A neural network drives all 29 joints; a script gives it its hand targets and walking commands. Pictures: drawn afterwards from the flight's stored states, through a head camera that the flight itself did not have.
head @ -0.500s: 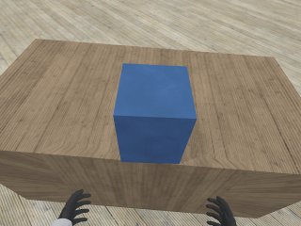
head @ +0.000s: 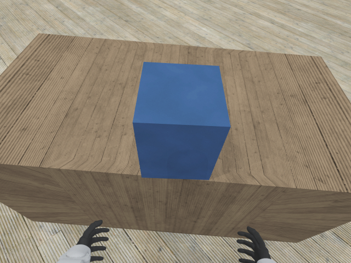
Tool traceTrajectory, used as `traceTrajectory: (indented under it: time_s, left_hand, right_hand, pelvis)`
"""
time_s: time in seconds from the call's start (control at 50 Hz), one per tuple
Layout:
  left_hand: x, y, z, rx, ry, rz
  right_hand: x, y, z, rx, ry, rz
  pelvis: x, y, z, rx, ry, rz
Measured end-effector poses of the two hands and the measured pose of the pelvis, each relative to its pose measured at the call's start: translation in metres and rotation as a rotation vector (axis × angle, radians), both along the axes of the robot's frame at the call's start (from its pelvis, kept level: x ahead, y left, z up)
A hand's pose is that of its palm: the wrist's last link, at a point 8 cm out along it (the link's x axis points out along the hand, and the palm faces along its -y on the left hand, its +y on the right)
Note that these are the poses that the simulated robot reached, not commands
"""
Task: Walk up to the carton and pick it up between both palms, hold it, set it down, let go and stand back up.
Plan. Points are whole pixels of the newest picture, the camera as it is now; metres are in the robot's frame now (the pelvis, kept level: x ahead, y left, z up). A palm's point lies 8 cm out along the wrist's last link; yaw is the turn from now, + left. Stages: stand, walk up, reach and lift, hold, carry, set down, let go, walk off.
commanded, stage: set down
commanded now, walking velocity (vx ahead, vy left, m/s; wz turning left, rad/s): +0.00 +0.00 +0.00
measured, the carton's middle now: (178, 124) +0.46 +0.02 +0.02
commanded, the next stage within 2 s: let go in 0.74 s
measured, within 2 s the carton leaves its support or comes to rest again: neither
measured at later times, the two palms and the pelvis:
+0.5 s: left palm out of the picture +0.12 +0.22 -0.13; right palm out of the picture +0.11 -0.20 -0.13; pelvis -0.04 +0.00 -0.01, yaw +0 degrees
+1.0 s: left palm (86, 254) +0.15 +0.22 -0.11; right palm out of the picture +0.14 -0.22 -0.12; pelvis -0.02 +0.00 -0.01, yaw -1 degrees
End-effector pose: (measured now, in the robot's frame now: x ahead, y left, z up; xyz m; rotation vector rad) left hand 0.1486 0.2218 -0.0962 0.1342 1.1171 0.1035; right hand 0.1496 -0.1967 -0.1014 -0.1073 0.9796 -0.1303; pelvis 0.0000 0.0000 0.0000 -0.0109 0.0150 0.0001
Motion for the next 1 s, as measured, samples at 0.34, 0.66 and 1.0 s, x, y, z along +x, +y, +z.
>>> traceTrajectory:
  time_s: [0.34,0.66,1.0]
  left_hand:
    - [-0.021,-0.004,-0.020,0.019,0.146,0.009]
    - [-0.024,-0.004,-0.040,0.036,0.280,0.027]
    - [-0.003,-0.004,-0.016,0.026,0.182,0.013]
  right_hand:
    - [-0.028,0.002,-0.022,0.013,0.132,0.005]
    - [-0.034,-0.002,-0.044,0.015,0.242,0.003]
    - [-0.009,-0.027,-0.020,-0.004,0.188,-0.037]
  pelvis:
    - [-0.031,-0.001,-0.006,0.006,0.001,0.005]
    - [-0.041,0.001,-0.015,0.006,0.041,0.007]
    - [-0.019,-0.004,-0.010,0.004,0.049,-0.012]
